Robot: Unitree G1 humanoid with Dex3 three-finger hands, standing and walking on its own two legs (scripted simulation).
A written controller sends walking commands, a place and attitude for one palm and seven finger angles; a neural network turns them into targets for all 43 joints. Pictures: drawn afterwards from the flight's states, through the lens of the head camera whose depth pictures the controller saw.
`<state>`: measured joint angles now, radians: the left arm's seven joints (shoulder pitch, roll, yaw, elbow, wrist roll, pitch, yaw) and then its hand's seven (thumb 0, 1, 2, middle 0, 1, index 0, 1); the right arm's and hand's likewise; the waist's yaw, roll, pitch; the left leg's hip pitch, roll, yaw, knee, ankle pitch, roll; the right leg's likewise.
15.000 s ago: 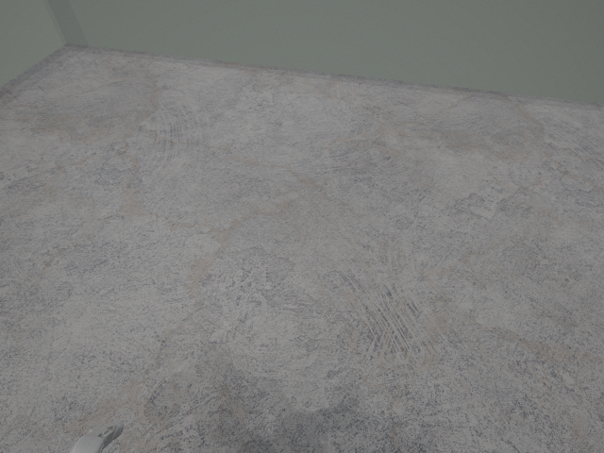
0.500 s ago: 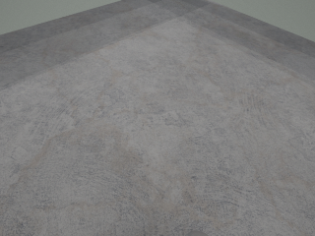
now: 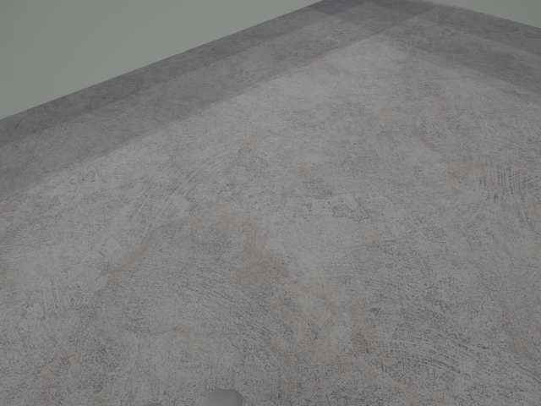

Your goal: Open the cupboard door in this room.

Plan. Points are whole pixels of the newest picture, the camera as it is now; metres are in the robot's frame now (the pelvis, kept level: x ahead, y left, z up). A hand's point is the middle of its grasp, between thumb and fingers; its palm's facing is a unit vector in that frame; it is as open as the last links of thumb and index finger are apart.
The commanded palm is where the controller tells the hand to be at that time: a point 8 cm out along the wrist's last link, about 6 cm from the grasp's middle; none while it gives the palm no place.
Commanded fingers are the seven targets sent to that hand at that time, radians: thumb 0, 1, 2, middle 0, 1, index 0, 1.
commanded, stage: turn or walk to find it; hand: left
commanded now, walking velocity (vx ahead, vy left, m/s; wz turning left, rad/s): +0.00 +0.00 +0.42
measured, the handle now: out of the picture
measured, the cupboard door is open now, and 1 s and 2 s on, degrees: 0 0 0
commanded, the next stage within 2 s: none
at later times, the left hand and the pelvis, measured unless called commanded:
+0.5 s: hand out of the picture -0.06 +0.28 -0.18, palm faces +0.27 -0.93 -0.23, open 7.4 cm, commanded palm none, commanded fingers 0.00 0.90 0.90 -0.20 -0.30 -0.20 -0.30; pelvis -0.04 +0.06 +0.00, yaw +12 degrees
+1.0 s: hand out of the picture -0.04 +0.20 -0.14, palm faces +0.39 -0.87 -0.29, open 7.4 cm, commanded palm none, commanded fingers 0.00 0.90 0.90 -0.20 -0.30 -0.20 -0.30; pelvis -0.06 -0.01 +0.00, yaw +25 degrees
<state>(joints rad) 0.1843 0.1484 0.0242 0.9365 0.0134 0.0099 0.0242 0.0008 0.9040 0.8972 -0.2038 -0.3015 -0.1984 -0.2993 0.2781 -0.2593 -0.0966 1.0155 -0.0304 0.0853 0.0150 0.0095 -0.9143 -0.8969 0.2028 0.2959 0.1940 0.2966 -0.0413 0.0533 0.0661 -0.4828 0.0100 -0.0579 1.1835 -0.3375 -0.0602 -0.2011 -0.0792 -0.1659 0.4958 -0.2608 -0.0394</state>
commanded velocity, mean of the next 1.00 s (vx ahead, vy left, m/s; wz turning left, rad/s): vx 0.00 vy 0.00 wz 0.42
